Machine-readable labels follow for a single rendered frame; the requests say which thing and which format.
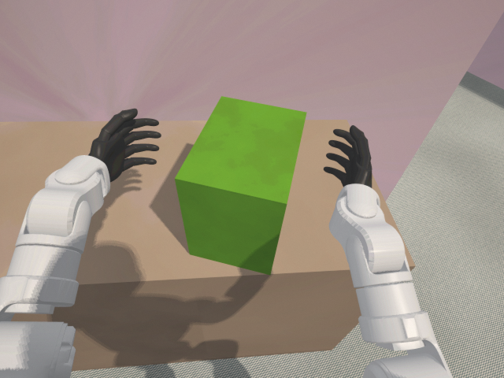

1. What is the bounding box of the carton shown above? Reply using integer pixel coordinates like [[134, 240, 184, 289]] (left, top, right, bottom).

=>
[[175, 96, 306, 275]]

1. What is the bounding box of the left robot hand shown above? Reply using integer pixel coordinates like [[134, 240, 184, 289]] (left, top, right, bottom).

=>
[[88, 109, 161, 182]]

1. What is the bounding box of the right robot upper arm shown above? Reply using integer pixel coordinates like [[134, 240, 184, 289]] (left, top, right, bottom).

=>
[[363, 353, 450, 378]]

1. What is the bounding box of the right robot hand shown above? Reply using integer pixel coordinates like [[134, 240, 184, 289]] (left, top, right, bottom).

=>
[[324, 125, 372, 188]]

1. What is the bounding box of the left robot forearm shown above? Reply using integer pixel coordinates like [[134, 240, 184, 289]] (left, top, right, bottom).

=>
[[0, 155, 110, 321]]

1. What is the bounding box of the right robot forearm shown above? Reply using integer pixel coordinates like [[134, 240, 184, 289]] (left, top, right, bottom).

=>
[[329, 183, 453, 378]]

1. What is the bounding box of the left robot upper arm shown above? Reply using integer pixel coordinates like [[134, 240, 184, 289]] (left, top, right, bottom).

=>
[[0, 321, 76, 378]]

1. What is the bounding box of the pedestal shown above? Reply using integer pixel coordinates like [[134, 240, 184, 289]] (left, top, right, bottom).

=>
[[0, 120, 415, 371]]

